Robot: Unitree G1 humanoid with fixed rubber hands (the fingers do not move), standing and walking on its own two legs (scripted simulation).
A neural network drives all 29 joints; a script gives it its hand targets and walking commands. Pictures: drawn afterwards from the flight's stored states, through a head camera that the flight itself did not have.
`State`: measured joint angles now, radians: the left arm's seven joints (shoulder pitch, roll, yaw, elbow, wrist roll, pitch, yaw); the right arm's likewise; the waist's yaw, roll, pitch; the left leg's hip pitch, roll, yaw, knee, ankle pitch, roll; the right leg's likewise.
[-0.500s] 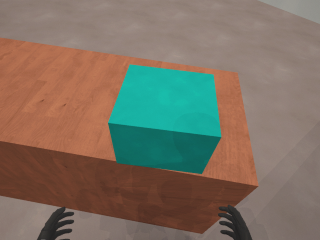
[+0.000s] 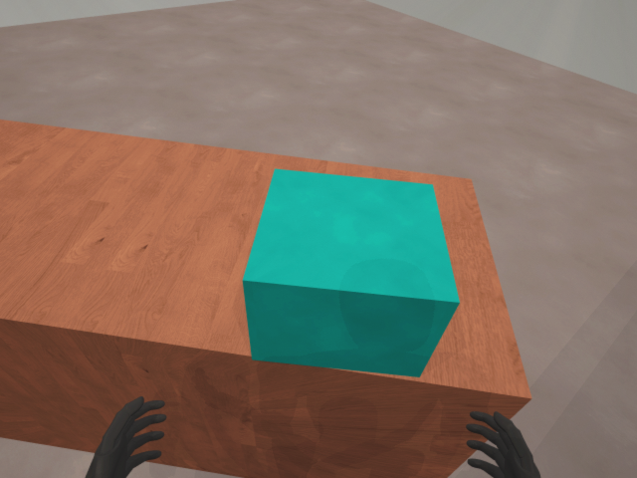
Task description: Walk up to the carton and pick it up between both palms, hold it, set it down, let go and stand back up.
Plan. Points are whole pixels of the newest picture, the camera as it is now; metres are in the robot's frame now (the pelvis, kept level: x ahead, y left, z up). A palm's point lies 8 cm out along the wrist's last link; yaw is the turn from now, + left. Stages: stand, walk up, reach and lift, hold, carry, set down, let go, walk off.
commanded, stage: reach and lift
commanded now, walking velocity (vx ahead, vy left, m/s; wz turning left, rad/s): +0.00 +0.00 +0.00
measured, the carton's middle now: (344, 269) +0.43 +0.00 +0.02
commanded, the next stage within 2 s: none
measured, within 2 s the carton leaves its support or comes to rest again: neither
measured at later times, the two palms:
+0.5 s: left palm (108, 420) +0.18 +0.25 +0.02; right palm (524, 449) +0.18 -0.20 +0.03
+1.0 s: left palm (131, 336) +0.25 +0.25 +0.07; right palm (528, 380) +0.24 -0.21 +0.07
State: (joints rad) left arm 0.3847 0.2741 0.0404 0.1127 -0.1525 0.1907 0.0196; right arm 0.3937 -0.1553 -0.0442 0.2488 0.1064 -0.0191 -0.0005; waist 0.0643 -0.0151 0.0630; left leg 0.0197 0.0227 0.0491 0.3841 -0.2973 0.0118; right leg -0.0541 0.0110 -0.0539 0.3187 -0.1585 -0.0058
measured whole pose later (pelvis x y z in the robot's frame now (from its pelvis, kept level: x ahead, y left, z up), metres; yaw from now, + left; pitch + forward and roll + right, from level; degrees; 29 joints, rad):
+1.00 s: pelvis +0.00 +0.01 +0.00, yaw -1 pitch -3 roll -1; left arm 0.05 0.33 0.07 -0.01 -0.30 0.29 -0.01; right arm 0.15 -0.24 -0.08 -0.06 0.28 0.23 -0.08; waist 0.03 0.01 0.04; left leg -0.03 0.01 0.06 0.36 -0.27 0.02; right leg -0.10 0.00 -0.04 0.29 -0.13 0.01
